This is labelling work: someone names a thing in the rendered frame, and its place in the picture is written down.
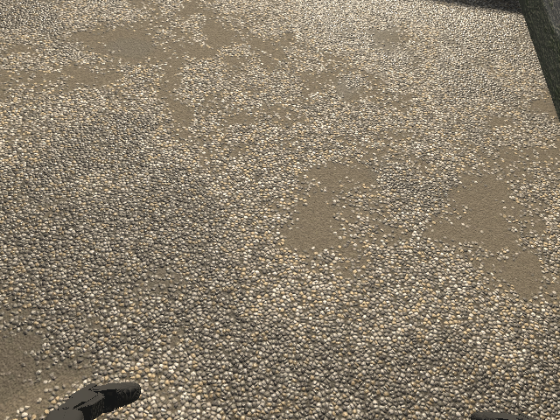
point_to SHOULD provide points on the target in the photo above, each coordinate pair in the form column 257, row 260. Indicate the left robot hand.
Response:
column 91, row 401

